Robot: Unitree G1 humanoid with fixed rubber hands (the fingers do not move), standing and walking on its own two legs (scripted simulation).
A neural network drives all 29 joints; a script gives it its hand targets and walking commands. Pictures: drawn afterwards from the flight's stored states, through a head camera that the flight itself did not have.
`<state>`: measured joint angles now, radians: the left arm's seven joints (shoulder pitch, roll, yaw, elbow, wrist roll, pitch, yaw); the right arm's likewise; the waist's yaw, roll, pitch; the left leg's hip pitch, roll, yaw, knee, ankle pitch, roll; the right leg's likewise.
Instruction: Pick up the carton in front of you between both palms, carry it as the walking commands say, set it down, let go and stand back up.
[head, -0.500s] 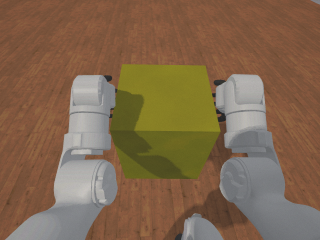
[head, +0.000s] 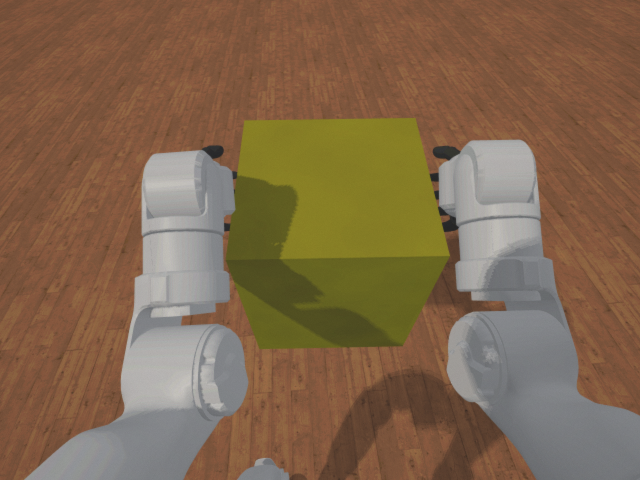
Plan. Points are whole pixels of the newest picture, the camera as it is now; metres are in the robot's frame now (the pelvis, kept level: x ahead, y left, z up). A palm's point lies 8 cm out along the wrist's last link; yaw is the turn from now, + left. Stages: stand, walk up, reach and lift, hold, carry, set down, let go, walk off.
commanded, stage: carry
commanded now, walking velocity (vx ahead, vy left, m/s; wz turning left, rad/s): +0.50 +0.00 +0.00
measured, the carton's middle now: (330, 243) +0.40 +0.00 +0.10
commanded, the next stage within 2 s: none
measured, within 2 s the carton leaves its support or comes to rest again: neither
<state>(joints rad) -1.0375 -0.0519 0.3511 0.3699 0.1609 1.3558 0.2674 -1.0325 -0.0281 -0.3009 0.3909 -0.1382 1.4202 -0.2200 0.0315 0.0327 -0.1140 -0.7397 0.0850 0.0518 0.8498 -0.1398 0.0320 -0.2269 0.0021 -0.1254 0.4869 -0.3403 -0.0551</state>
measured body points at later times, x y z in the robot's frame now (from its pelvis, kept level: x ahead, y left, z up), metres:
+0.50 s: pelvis +0.25 +0.01 +0.01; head +0.29 +0.03 +0.46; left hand +0.65 +0.16 +0.12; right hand +0.63 -0.13 +0.12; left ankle +0.19 +0.11 -0.74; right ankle +0.38 -0.13 -0.70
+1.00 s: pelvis +0.57 +0.02 -0.01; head +0.54 +0.02 +0.44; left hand +0.87 +0.16 +0.10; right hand +0.87 -0.13 +0.09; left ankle +0.68 +0.12 -0.74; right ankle +0.41 -0.11 -0.73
